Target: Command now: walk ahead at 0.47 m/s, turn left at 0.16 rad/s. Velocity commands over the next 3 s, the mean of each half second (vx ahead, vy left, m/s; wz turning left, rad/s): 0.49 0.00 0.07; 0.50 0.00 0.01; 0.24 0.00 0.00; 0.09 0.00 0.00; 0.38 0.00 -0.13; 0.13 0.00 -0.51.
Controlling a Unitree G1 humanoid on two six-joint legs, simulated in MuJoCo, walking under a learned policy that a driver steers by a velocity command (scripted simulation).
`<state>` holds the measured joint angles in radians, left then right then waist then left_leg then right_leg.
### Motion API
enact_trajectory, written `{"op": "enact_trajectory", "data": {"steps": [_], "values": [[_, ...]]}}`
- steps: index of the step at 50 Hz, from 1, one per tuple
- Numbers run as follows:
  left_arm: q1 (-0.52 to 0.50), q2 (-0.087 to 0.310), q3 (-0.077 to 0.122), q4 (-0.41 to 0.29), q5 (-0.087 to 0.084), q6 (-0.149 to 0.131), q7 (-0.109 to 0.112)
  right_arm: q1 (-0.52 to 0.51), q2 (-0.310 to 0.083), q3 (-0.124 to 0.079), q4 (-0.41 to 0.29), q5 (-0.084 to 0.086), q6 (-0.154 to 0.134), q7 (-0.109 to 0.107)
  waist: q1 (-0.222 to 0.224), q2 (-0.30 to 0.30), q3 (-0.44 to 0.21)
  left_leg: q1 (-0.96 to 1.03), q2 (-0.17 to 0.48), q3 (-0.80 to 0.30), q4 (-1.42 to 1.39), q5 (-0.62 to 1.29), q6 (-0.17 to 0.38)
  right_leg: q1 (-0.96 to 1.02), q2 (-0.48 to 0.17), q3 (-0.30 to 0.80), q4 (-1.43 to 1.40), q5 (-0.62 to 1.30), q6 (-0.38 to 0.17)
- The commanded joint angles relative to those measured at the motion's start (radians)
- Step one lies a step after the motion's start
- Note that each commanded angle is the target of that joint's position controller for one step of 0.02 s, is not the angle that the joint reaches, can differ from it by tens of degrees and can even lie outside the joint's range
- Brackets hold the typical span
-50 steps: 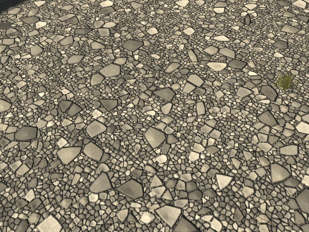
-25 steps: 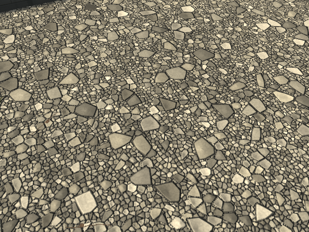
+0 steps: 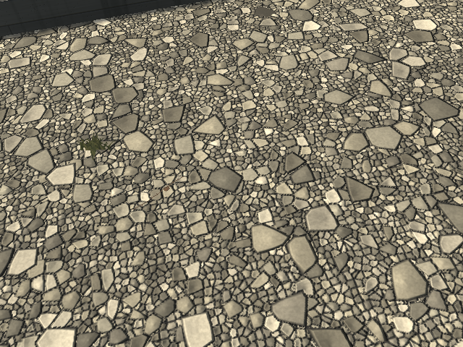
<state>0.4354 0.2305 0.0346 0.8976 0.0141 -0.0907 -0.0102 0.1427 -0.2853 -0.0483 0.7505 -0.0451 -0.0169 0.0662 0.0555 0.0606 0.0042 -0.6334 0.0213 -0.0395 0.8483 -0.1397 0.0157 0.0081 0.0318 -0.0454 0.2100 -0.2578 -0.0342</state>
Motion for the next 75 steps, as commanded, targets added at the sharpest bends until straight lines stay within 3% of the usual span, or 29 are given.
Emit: {"op": "enact_trajectory", "data": {"steps": [1, 5, 7, 8, 9, 10, 12, 14, 23, 30, 32, 34, 35, 36, 37, 39, 41, 46, 55, 58, 60, 61, 62, 63, 64, 66, 67, 70, 75], "values": [[-0.003, 0.149, 0.029, -0.031, -0.002, -0.013, 0.0, -0.173, -0.015, 0.016, -0.113, 0.006, -0.017, 0.008, 0.001, -0.181, 0.072, 0.029, 0.01, 0.098, -0.171, 0.041, 0.006, -0.049, -0.221, 0.099, -0.065, 0.422, -0.124], [0.019, 0.19, 0.035, 0.004, -0.002, 0.0, 0.006, -0.112, -0.049, 0.008, -0.096, 0.006, -0.022, -0.016, -0.046, -0.173, 0.044, 0.21, -0.046, 0.135, -0.288, -0.033, 0.075, 0.016, -0.264, 0.081, 0.075, 0.762, -0.107], [0.02, 0.184, 0.03, 0.012, -0.008, 0.011, 0.009, 0.152, -0.096, -0.015, -0.004, -0.009, -0.04, -0.039, -0.16, -0.127, -0.111, 0.569, -0.068, 0.127, -0.369, -0.004, 0.126, -0.065, -0.207, 0.018, 0.409, 0.831, -0.074], [0.016, 0.136, 0.014, -0.024, -0.006, 0.011, 0.008, 0.324, -0.172, -0.035, 0.024, -0.029, -0.046, -0.054, -0.222, -0.016, -0.24, 0.815, 0.17, -0.129, -0.394, -0.169, 0.173, -0.263, -0.161, -0.015, 0.71, 0.457, -0.058], [0.118, 0.038, -0.002, -0.047, -0.024, 0.014, 0.002, 0.33, -0.258, -0.053, 0.029, -0.021, -0.04, -0.059, -0.148, 0.224, -0.331, 0.987, 0.425, -0.617, -0.524, -0.204, 0.282, -0.577, 0.018, -0.01, 1.027, -0.271, -0.027], [0.023, 0.161, 0.029, -0.038, 0.003, 0.021, 0.01, 0.281, -0.2, -0.048, 0.028, 0.023, -0.034, -0.056, -0.161, 0.053, -0.235, 0.889, 0.37, -0.608, -0.557, -0.205, 0.267, -0.655, -0.03, 0.103, 1.082, -0.218, -0.044], [-0.061, 0.122, 0.021, -0.057, -0.004, 0.011, -0.002, 0.146, -0.094, -0.018, 0.028, 0.023, -0.044, -0.051, -0.09, -0.006, -0.037, 0.646, 0.273, -0.332, -0.603, 0.0, 0.219, -0.633, -0.104, 0.092, 0.994, -0.065, -0.049], [-0.03, 0.099, 0.017, -0.033, 0.016, 0.036, -0.012, 0.116, -0.054, -0.005, 0.042, 0.028, -0.058, -0.053, -0.038, 0.018, -0.003, 0.529, 0.194, -0.193, -0.649, 0.105, 0.179, -0.544, -0.133, 0.078, 0.921, -0.033, -0.028], [-0.311, 0.069, 0.008, -0.112, 0.02, 0.06, -0.033, 0.268, -0.062, -0.004, 0.143, 0.041, -0.078, -0.055, -0.067, -0.011, 0.083, 0.562, 0.137, -0.038, -0.738, 0.29, 0.179, -0.696, -0.145, 0.01, 0.645, 0.218, 0.029], [-0.492, 0.07, -0.006, -0.175, 0.014, 0.047, -0.029, 0.363, -0.082, -0.002, 0.215, 0.027, -0.072, -0.073, -0.107, -0.007, 0.109, 0.735, 0.183, -0.013, -0.686, 0.479, 0.17, -0.649, -0.083, -0.034, 0.393, 0.233, -0.027], [-0.444, 0.083, 0.0, -0.165, 0.013, 0.04, -0.022, 0.335, -0.097, -0.004, 0.221, 0.023, -0.07, -0.08, -0.07, 0.004, 0.083, 0.77, 0.192, 0.005, -0.601, 0.693, 0.156, -0.554, -0.044, -0.049, 0.353, 0.151, -0.062], [-0.23, 0.117, 0.019, -0.096, 0.016, 0.028, -0.004, 0.306, -0.114, -0.008, 0.227, 0.018, -0.064, -0.081, 0.023, 0.008, -0.035, 0.764, 0.166, 0.033, -0.346, 0.889, 0.129, -0.3, 0.021, -0.069, 0.291, 0.104, -0.105], [-0.052, 0.155, 0.035, -0.042, 0.032, 0.019, 0.008, 0.296, -0.105, -0.003, 0.218, 0.025, -0.063, -0.08, 0.094, -0.017, -0.134, 0.618, 0.132, 0.057, -0.122, 0.719, 0.112, -0.04, -0.045, -0.001, 0.265, 0.129, -0.142], [0.077, 0.262, 0.064, -0.024, 0.056, 0.018, 0.021, 0.348, -0.027, 0.017, 0.179, 0.054, -0.067, -0.072, 0.094, -0.184, -0.273, 0.311, 0.015, 0.117, 0.243, 0.253, 0.074, 0.25, -0.328, 0.382, 0.24, 0.008, -0.229], [0.047, 0.267, 0.068, -0.019, 0.026, 0.031, 0.008, 0.401, -0.042, 0.004, 0.194, 0.053, -0.067, -0.069, 0.047, -0.276, -0.335, 0.097, -0.128, 0.023, 0.476, -0.376, 0.068, 0.322, -0.456, 0.761, 0.098, 0.038, -0.315], [-0.147, 0.152, 0.044, -0.045, -0.007, 0.031, -0.001, 0.255, -0.071, -0.005, 0.165, 0.03, -0.069, -0.066, -0.011, -0.099, -0.054, 0.019, -0.008, -0.033, 0.454, -0.224, 0.081, 0.036, -0.374, 0.49, 0.038, 0.004, -0.263], [-0.185, 0.086, 0.024, -0.024, -0.002, 0.016, 0.001, 0.232, -0.037, -0.002, 0.162, 0.017, -0.055, -0.058, -0.068, -0.1, 0.034, 0.098, 0.053, -0.021, 0.326, -0.163, 0.069, -0.141, -0.281, 0.323, -0.027, 0.111, -0.194], [-0.096, 0.113, 0.029, 0.036, -0.008, -0.014, 0.0, 0.154, -0.005, 0.005, 0.142, 0.007, -0.019, -0.035, -0.086, -0.105, 0.055, 0.061, 0.087, 0.032, 0.203, -0.05, 0.02, -0.176, -0.228, 0.178, -0.101, 0.255, -0.19], [0.04, 0.098, 0.013, 0.105, -0.001, -0.005, 0.01, -0.13, 0.028, 0.029, 0.062, 0.021, -0.032, -0.042, -0.01, -0.117, 0.087, 0.083, 0.026, 0.128, -0.227, 0.167, 0.008, -0.036, -0.186, 0.043, -0.017, 0.678, -0.137], [0.022, 0.105, 0.011, 0.118, 0.007, 0.002, 0.022, -0.07, 0.005, 0.023, 0.086, 0.018, -0.048, -0.056, -0.038, -0.156, 0.05, 0.183, -0.016, 0.113, -0.284, 0.103, 0.045, 0.027, -0.205, 0.049, 0.102, 0.851, -0.114], [-0.018, 0.115, 0.013, 0.118, -0.002, 0.007, 0.03, 0.118, -0.027, 0.007, 0.159, 0.007, -0.07, -0.069, -0.121, -0.131, -0.021, 0.375, -0.051, 0.113, -0.423, 0.168, 0.08, 0.041, -0.175, 0.044, 0.312, 0.876, -0.08], [-0.006, 0.105, 0.009, 0.109, -0.014, 0.004, 0.032, 0.225, -0.074, -0.005, 0.193, -0.009, -0.086, -0.077, -0.15, -0.081, -0.099, 0.581, 0.044, 0.05, -0.426, 0.482, 0.1, -0.071, -0.134, 0.026, 0.48, 0.672, -0.053], [0.101, 0.026, -0.011, 0.097, -0.042, 0.005, 0.036, 0.325, -0.156, -0.025, 0.204, -0.025, -0.086, -0.079, -0.13, 0.093, -0.267, 0.891, 0.342, -0.204, -0.298, 1.037, 0.221, -0.302, -0.035, -0.026, 0.802, 0.054, -0.023], [0.189, 0.034, -0.002, 0.14, -0.064, 0.022, 0.04, 0.32, -0.134, -0.022, 0.205, 0.031, -0.069, -0.07, -0.117, 0.143, -0.423, 0.96, 0.444, -0.382, -0.325, 1.202, 0.361, -0.393, 0.063, 0.058, 1.0, -0.395, -0.008], [0.117, 0.084, 0.013, 0.14, -0.031, 0.038, 0.042, 0.234, -0.093, -0.014, 0.184, 0.056, -0.06, -0.066, -0.096, 0.026, -0.32, 0.816, 0.387, -0.295, -0.393, 1.021, 0.34, -0.415, 0.014, 0.122, 1.018, -0.346, -0.004], [-0.015, 0.046, 0.011, 0.117, 0.007, 0.051, 0.033, 0.089, 0.006, 0.019, 0.174, 0.045, -0.054, -0.078, -0.054, -0.007, -0.08, 0.552, 0.287, -0.162, -0.511, 0.734, 0.262, -0.431, -0.046, 0.115, 0.917, -0.249, 0.008], [-0.025, 0.038, 0.011, 0.116, 0.017, 0.065, 0.028, 0.065, 0.021, 0.026, 0.178, 0.044, -0.052, -0.087, -0.028, 0.007, -0.043, 0.459, 0.246, -0.109, -0.548, 0.665, 0.231, -0.376, -0.062, 0.109, 0.847, -0.212, 0.018], [0.028, -0.012, -0.001, 0.155, 0.014, 0.102, 0.028, 0.062, 0.007, 0.03, 0.198, 0.027, -0.057, -0.087, 0.01, 0.017, -0.071, 0.345, 0.194, -0.025, -0.572, 0.582, 0.205, -0.229, -0.045, 0.066, 0.717, -0.162, 0.036], [-0.077, 0.011, -0.007, 0.156, 0.01, 0.128, 0.045, 0.093, -0.027, 0.023, 0.227, 0.023, -0.034, -0.084, -0.029, 0.057, -0.045, 0.298, 0.177, -0.074, -0.646, -0.023, 0.18, -0.202, -0.054, 0.037, 0.489, -0.092, 0.029]]}}
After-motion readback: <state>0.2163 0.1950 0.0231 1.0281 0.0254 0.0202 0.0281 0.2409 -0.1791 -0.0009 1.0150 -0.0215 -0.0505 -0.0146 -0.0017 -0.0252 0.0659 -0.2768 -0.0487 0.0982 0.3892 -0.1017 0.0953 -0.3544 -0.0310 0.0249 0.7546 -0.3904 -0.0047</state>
